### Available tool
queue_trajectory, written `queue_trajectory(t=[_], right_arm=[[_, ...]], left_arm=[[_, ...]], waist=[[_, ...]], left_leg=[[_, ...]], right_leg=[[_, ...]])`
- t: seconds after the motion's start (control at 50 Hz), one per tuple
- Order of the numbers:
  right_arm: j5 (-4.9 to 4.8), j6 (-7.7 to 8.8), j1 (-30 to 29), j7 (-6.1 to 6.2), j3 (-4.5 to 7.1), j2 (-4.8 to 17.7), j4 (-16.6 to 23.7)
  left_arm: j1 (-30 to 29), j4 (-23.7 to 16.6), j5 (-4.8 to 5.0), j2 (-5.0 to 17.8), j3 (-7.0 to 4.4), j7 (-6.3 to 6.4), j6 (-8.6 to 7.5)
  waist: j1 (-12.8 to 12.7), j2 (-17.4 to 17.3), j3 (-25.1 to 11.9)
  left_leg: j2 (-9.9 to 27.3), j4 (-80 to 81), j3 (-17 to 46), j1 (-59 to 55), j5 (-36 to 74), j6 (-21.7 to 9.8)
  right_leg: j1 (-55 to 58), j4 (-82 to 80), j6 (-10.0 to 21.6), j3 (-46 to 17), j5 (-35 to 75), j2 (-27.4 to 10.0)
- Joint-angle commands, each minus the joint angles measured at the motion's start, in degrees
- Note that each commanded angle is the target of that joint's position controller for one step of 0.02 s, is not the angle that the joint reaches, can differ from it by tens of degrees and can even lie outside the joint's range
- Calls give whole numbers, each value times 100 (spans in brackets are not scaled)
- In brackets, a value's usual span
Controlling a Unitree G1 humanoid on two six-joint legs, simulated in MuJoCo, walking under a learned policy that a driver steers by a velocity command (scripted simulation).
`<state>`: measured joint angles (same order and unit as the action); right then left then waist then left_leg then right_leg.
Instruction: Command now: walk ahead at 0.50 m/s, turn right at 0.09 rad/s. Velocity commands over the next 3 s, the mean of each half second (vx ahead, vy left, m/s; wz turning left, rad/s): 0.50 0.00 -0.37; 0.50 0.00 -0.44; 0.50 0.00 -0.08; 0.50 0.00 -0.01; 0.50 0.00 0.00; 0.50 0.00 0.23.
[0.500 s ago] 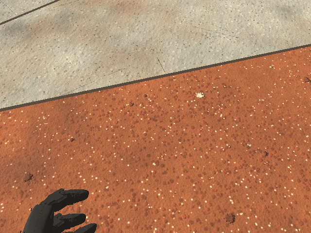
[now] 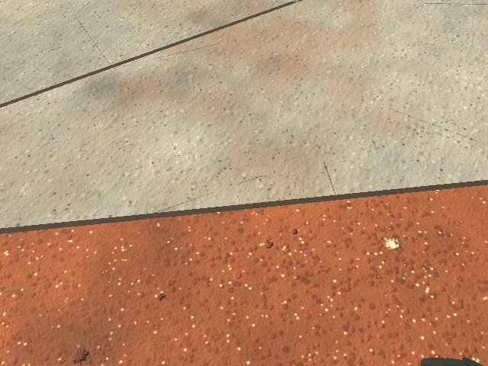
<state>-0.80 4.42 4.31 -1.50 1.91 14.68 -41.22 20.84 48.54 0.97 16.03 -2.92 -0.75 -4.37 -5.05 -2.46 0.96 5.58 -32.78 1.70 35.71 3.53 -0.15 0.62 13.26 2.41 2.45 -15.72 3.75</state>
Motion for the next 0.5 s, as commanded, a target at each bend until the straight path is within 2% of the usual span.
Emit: queue_trajectory(t=[0.02,0.04,0.06,0.08,0.1,0.12,0.14,0.16,0.18,0.2,0.22,0.26,0.32,0.38,0.42,0.5], right_arm=[[-18,162,-657,-97,130,545,622],[-14,186,-451,-101,166,634,582],[-2,210,59,-81,245,773,457],[31,222,961,-21,393,1083,210],[131,200,2058,60,514,1562,73],[163,155,2156,29,548,1762,-30],[124,144,2070,35,400,1127,53],[94,144,1725,59,321,905,58],[103,150,1338,56,275,787,75],[111,165,1060,46,240,629,64],[153,203,908,48,230,574,41],[153,276,772,54,257,560,-42],[173,306,798,106,325,707,-196],[167,250,846,172,361,828,-287],[136,207,964,205,392,936,-345],[26,58,1281,228,467,1113,-518]], left_arm=[[222,-120,42,1029,-255,65,61],[164,-118,45,1082,-269,79,92],[15,-139,47,1123,-270,88,119],[-8,-169,2,954,-200,91,122],[-11,-371,-157,530,-36,90,93],[756,-416,-3,4,99,60,-21],[357,-321,144,708,-60,61,-73],[-129,-477,205,918,-145,62,-88],[-350,-518,152,833,-141,87,-69],[-432,-531,79,768,-171,93,-22],[-283,-507,90,667,-184,77,55],[-190,-490,112,450,-168,67,190],[-494,-661,58,360,-168,82,285],[-900,-808,42,276,-135,-6,242],[-1334,-959,22,194,-90,-91,213],[-1950,-1299,29,195,-66,-222,214]], waist=[[92,593,307],[235,676,192],[568,703,-95],[983,595,-754],[1349,-142,-1803],[922,-1666,-2446],[1194,-895,-2003],[1146,-614,-1222],[955,-220,-823],[798,-226,-477],[622,-391,-378],[484,-335,-211],[462,-138,44],[572,-87,162],[746,-10,279],[938,39,487]], left_leg=[[-136,390,-2,32,-526,-165],[-240,470,-63,-333,-761,-228],[-412,679,-213,-1120,-813,-340],[-337,624,-182,-2560,-632,-531],[897,359,1087,-4426,-457,-915],[1946,1024,3545,-5971,-1727,-1646],[1776,1365,3502,-5601,-2348,-1425],[1619,1468,2588,-4907,-2141,-1190],[1398,1635,1997,-4164,-1628,-1090],[1182,1853,1505,-3599,-1304,-1040],[1067,2056,1132,-3206,-1105,-996],[983,2337,591,-2837,-638,-1050],[974,2502,-38,-2793,-61,-1081],[836,2565,-618,-2942,41,-979],[855,2583,-885,-3069,50,-934],[1108,2366,-1135,-3814,308,-864]], right_leg=[[156,29,858,-1027,1872,-1852],[200,258,806,-1089,2279,-1853],[108,823,706,-992,3078,-1696],[-359,1907,528,-764,3316,-1352],[-1611,3830,275,-468,1661,-893],[-3706,5487,-7,-587,-1748,-54],[-4264,6058,0,-1150,-1690,-340],[-4512,6099,18,-1033,-1145,-572],[-4312,5905,-32,-914,-661,-819],[-4146,5618,-74,-914,-330,-967],[-3808,5502,-109,-937,-89,-1096],[-3657,5408,-180,-870,111,-1136],[-4040,4925,-278,-931,664,-1167],[-4041,3870,-273,-748,1515,-1123],[-3954,3239,-217,-477,1856,-1073],[-4152,2564,-17,-186,1580,-1001]])
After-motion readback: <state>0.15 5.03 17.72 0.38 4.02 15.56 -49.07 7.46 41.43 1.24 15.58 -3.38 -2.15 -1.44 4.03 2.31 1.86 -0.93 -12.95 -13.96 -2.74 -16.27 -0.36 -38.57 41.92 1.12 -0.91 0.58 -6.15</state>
